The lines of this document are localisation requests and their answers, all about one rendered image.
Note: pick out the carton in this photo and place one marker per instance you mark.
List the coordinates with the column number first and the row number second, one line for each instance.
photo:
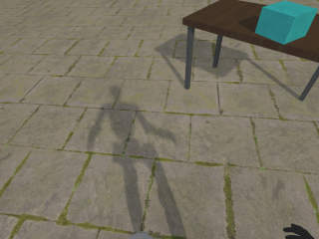
column 285, row 21

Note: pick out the table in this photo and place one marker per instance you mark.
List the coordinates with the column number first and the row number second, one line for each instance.
column 238, row 20

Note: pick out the robot right hand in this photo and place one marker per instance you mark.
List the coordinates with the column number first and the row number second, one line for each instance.
column 303, row 233

